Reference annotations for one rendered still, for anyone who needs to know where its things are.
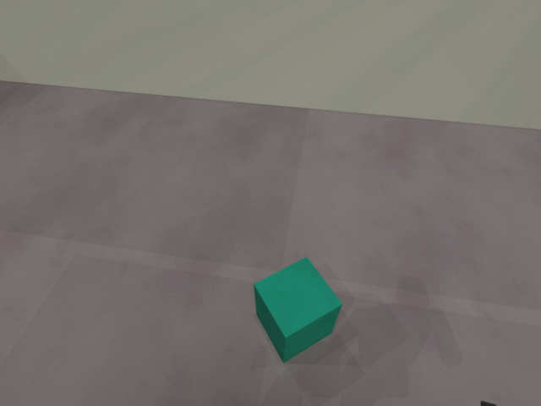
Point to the carton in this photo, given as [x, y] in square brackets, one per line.
[296, 307]

